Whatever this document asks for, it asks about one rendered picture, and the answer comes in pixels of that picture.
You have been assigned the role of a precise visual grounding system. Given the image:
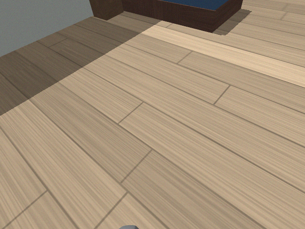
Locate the bed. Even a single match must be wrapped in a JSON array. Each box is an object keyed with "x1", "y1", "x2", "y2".
[{"x1": 122, "y1": 0, "x2": 243, "y2": 33}]

